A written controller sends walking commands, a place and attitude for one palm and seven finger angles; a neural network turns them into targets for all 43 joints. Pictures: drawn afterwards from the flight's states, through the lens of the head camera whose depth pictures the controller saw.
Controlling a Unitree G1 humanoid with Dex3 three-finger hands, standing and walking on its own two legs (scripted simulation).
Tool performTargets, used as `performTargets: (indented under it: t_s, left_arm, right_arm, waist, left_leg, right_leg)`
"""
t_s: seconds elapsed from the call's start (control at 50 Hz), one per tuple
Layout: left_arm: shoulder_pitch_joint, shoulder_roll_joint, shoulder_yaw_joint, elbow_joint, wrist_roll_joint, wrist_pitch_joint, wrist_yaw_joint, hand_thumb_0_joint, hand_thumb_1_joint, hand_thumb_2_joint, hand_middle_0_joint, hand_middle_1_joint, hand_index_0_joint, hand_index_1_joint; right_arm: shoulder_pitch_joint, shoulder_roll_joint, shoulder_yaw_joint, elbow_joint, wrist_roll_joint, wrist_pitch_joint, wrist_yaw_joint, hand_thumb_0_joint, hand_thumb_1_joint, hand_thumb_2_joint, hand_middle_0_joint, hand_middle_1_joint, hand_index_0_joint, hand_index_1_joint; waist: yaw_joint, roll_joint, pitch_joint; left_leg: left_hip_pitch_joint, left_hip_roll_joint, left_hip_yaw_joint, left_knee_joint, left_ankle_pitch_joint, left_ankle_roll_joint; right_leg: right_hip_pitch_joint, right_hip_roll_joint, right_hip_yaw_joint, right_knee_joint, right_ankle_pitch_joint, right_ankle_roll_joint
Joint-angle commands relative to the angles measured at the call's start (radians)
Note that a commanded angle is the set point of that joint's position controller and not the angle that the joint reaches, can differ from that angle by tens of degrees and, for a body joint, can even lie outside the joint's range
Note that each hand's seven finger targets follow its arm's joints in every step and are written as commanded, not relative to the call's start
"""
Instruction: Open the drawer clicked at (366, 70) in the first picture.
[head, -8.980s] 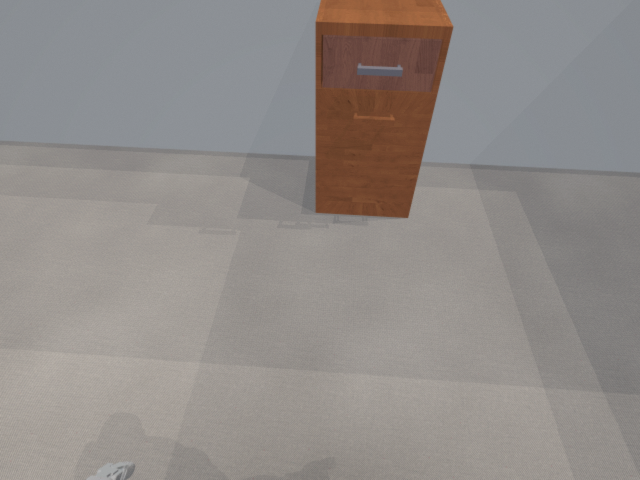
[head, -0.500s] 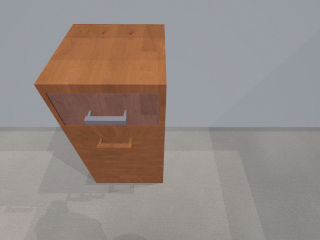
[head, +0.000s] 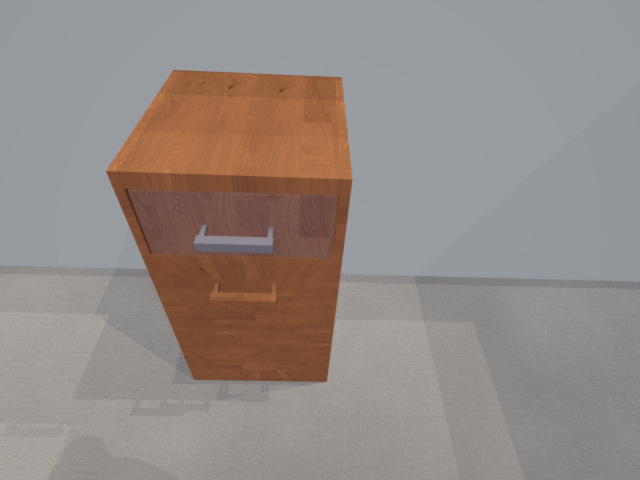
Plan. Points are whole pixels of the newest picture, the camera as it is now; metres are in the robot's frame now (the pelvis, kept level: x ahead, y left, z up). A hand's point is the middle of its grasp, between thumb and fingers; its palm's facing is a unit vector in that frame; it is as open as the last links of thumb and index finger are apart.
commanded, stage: shuffle to correct the standing spot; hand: left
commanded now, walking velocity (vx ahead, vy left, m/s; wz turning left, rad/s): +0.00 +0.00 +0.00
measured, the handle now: (236, 237) +0.56 +0.20 -0.07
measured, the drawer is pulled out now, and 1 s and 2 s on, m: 0.00 0.00 0.00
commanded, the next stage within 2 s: come to a stop and stand still in 0.46 s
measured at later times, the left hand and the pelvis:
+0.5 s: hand out of the picture -0.05 +0.15 -0.18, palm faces +0.15 -0.98 -0.16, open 7.4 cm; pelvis +0.03 +0.00 +0.00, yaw +3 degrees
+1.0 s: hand out of the picture +0.12 +0.19 -0.18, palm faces +0.10 -0.96 -0.24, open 7.3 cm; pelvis +0.09 +0.00 -0.01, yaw +4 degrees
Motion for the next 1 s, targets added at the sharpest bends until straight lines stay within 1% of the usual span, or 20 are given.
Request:
performTargets:
  t_s: [0.0,0.14,0.28,0.34,0.38,0.4,0.46,0.52,0.54,0.56,0.58,0.6,0.66,0.7,0.74,0.82,0.84,0.88,0.92,0.98]
  left_arm:
    - [0.053,0.083,0.014,-0.019,0.001,-0.007,0.006,0.000,0.900,0.900,-0.200,-0.300,-0.200,-0.300]
    - [0.106,0.039,0.022,0.004,0.024,0.008,-0.009,0.000,0.900,0.900,-0.200,-0.300,-0.200,-0.300]
    - [0.177,-0.001,0.036,0.024,0.020,0.006,-0.025,0.000,0.900,0.900,-0.200,-0.300,-0.200,-0.300]
    - [0.218,0.034,0.052,0.032,0.018,-0.009,-0.019,0.000,0.900,0.900,-0.200,-0.300,-0.200,-0.300]
    - [0.262,0.093,0.068,0.045,0.010,-0.018,-0.004,0.000,0.900,0.900,-0.200,-0.300,-0.200,-0.300]
    - [0.277,0.102,0.072,0.050,0.006,-0.023,0.002,0.000,0.900,0.900,-0.200,-0.300,-0.200,-0.300]
    - [0.211,0.084,0.074,0.033,0.016,-0.038,0.004,0.000,0.900,0.900,-0.200,-0.300,-0.200,-0.300]
    - [0.104,0.066,0.067,0.017,0.015,-0.031,-0.006,0.000,0.900,0.900,-0.200,-0.300,-0.200,-0.300]
    - [0.113,0.040,0.059,0.021,0.008,-0.026,-0.012,0.000,0.900,0.900,-0.200,-0.300,-0.200,-0.300]
    - [0.133,-0.004,0.051,0.013,0.003,-0.022,-0.020,0.000,0.900,0.900,-0.200,-0.300,-0.200,-0.300]
    - [0.120,-0.024,0.042,-0.018,0.007,-0.023,-0.020,0.000,0.900,0.900,-0.200,-0.300,-0.200,-0.300]
    - [0.101,-0.004,0.045,-0.033,0.016,-0.017,-0.019,0.000,0.900,0.900,-0.200,-0.300,-0.200,-0.300]
    - [0.098,-0.036,0.039,-0.001,0.009,-0.004,-0.013,0.000,0.900,0.900,-0.200,-0.300,-0.200,-0.300]
    - [0.134,-0.048,0.031,0.017,0.000,-0.003,-0.009,0.000,0.900,0.900,-0.200,-0.300,-0.200,-0.300]
    - [0.154,-0.027,0.040,0.014,0.001,-0.003,-0.005,0.000,0.900,0.900,-0.200,-0.300,-0.200,-0.300]
    - [0.124,0.089,0.064,-0.024,0.010,0.000,0.004,0.000,0.900,0.900,-0.200,-0.300,-0.200,-0.300]
    - [0.119,0.106,0.069,-0.032,0.010,0.001,0.007,0.000,0.900,0.900,-0.200,-0.300,-0.200,-0.300]
    - [0.119,0.145,0.080,-0.029,0.010,-0.002,0.014,0.000,0.900,0.900,-0.200,-0.300,-0.200,-0.300]
    - [0.091,0.143,0.084,-0.047,0.017,0.004,0.026,0.000,0.900,0.900,-0.200,-0.300,-0.200,-0.300]
    - [-0.014,0.165,0.096,-0.090,0.022,0.016,0.024,0.000,0.900,0.900,-0.200,-0.300,-0.200,-0.300]
  right_arm:
    - [0.050,-0.111,-0.018,-0.023,0.002,-0.011,-0.004,0.000,-0.900,-0.900,0.200,0.300,0.200,0.300]
    - [0.081,-0.151,-0.045,-0.006,-0.006,0.008,-0.006,0.000,-0.900,-0.900,0.200,0.300,0.200,0.300]
    - [0.077,-0.136,-0.055,-0.002,-0.006,0.005,-0.014,0.000,-0.900,-0.900,0.200,0.300,0.200,0.300]
    - [0.078,-0.090,-0.049,-0.013,-0.006,0.001,-0.011,0.000,-0.900,-0.900,0.200,0.300,0.200,0.300]
    - [0.065,-0.029,-0.036,-0.032,-0.003,-0.005,-0.004,0.000,-0.900,-0.900,0.200,0.300,0.200,0.300]
    - [0.041,-0.034,-0.040,-0.045,-0.004,-0.007,0.001,0.000,-0.900,-0.900,0.200,0.300,0.200,0.300]
    - [0.036,-0.021,-0.046,-0.053,-0.001,-0.020,0.016,0.000,-0.900,-0.900,0.200,0.300,0.200,0.300]
    - [0.182,0.019,-0.035,-0.001,-0.001,-0.031,0.015,0.000,-0.900,-0.900,0.200,0.300,0.200,0.300]
    - [0.248,-0.006,-0.037,0.028,-0.003,-0.039,0.007,0.000,-0.900,-0.900,0.200,0.300,0.200,0.300]
    - [0.312,-0.080,-0.055,0.048,-0.010,-0.047,-0.006,0.000,-0.900,-0.900,0.200,0.300,0.200,0.300]
    - [0.353,-0.152,-0.070,0.046,-0.014,-0.046,-0.021,0.000,-0.900,-0.900,0.200,0.300,0.200,0.300]
    - [0.317,-0.160,-0.071,0.030,-0.010,-0.037,-0.029,0.000,-0.900,-0.900,0.200,0.300,0.200,0.300]
    - [0.127,-0.083,-0.033,-0.009,-0.011,-0.043,-0.034,0.000,-0.900,-0.900,0.200,0.300,0.200,0.300]
    - [0.072,-0.083,-0.029,-0.014,-0.007,-0.041,-0.035,0.000,-0.900,-0.900,0.200,0.300,0.200,0.300]
    - [0.075,-0.099,-0.044,-0.008,0.001,-0.031,-0.037,0.000,-0.900,-0.900,0.200,0.300,0.200,0.300]
    - [0.099,-0.063,-0.062,-0.018,0.006,-0.007,-0.031,0.000,-0.900,-0.900,0.200,0.300,0.200,0.300]
    - [0.093,-0.046,-0.065,-0.015,0.006,0.003,-0.030,0.000,-0.900,-0.900,0.200,0.300,0.200,0.300]
    - [0.076,-0.021,-0.066,-0.027,0.011,0.019,-0.026,0.000,-0.900,-0.900,0.200,0.300,0.200,0.300]
    - [0.014,-0.016,-0.066,-0.051,0.011,0.028,-0.024,0.000,-0.900,-0.900,0.200,0.300,0.200,0.300]
    - [-0.007,-0.021,-0.071,-0.062,0.010,0.042,-0.012,0.000,-0.900,-0.900,0.200,0.300,0.200,0.300]
  waist:
    - [-0.002,0.024,0.098]
    - [-0.001,0.096,0.137]
    - [0.016,0.083,0.158]
    - [0.029,-0.046,0.158]
    - [0.044,-0.242,0.145]
    - [0.043,-0.240,0.141]
    - [0.005,-0.114,0.135]
    - [-0.082,-0.053,0.110]
    - [-0.089,0.054,0.096]
    - [-0.099,0.243,0.079]
    - [-0.100,0.331,0.074]
    - [-0.081,0.200,0.087]
    - [-0.011,0.129,0.123]
    - [0.012,0.081,0.077]
    - [0.017,0.045,0.017]
    - [-0.002,0.001,0.002]
    - [-0.001,-0.065,-0.006]
    - [0.016,-0.209,-0.065]
    - [0.036,-0.192,-0.067]
    - [0.010,-0.146,-0.041]
  left_leg:
    - [-0.130,0.118,-0.141,-0.183,-0.032,-0.008]
    - [-0.221,0.191,-0.254,-0.334,-0.490,0.039]
    - [-0.273,0.198,-0.254,-0.286,-0.471,0.069]
    - [-0.347,0.097,-0.168,-0.110,-0.392,0.041]
    - [-0.419,0.005,0.002,0.176,-0.202,0.009]
    - [-0.419,0.024,0.010,0.299,-0.201,0.010]
    - [-0.385,0.078,-0.012,0.367,-0.224,0.017]
    - [-0.036,0.044,0.069,0.059,-0.040,-0.002]
    - [0.059,0.049,0.027,-0.020,-0.026,-0.009]
    - [0.134,0.220,-0.246,-0.149,-0.069,0.044]
    - [0.175,0.400,-0.477,-0.261,0.079,0.128]
    - [0.144,0.436,-0.451,-0.237,0.205,0.177]
    - [-0.103,0.349,-0.233,-0.198,0.557,0.153]
    - [-0.080,0.286,-0.108,-0.127,0.713,0.115]
    - [0.004,0.240,-0.066,-0.045,0.715,0.063]
    - [-0.128,0.122,-0.015,0.042,0.362,-0.016]
    - [-0.131,0.096,0.015,0.118,0.297,-0.031]
    - [-0.198,0.030,0.044,0.317,-0.182,-0.059]
    - [-0.264,0.026,-0.021,0.464,-0.332,-0.057]
    - [-0.246,0.031,-0.038,0.443,-0.290,-0.067]
  right_leg:
    - [0.000,-0.065,0.077,-0.076,0.018,-0.026]
    - [-0.044,0.007,-0.020,0.051,-0.184,-0.013]
    - [-0.004,0.012,-0.019,0.054,-0.138,-0.027]
    - [0.044,-0.066,0.129,-0.078,-0.302,-0.065]
    - [0.086,-0.237,0.360,-0.248,-0.465,-0.150]
    - [0.066,-0.291,0.424,-0.301,-0.481,-0.190]
    - [0.001,-0.292,0.325,-0.270,-0.312,-0.215]
    - [-0.202,-0.168,0.092,-0.108,-0.209,-0.140]
    - [-0.253,-0.101,0.036,0.024,-0.180,-0.109]
    - [-0.374,-0.017,-0.028,0.238,-0.178,-0.052]
    - [-0.481,0.021,-0.048,0.413,-0.331,-0.021]
    - [-0.461,-0.027,0.012,0.498,-0.315,-0.030]
    - [-0.247,-0.081,0.052,0.431,-0.213,-0.006]
    - [-0.124,-0.057,0.008,0.232,-0.109,0.007]
    - [-0.065,-0.028,-0.024,0.063,0.073,0.009]
    - [0.054,-0.150,0.097,0.115,0.672,-0.060]
    - [0.059,-0.194,0.133,0.105,0.803,-0.086]
    - [0.142,-0.303,0.194,0.045,1.080,-0.181]
    - [0.151,-0.350,0.222,0.017,1.068,-0.246]
    - [0.078,-0.311,0.156,-0.012,0.800,-0.230]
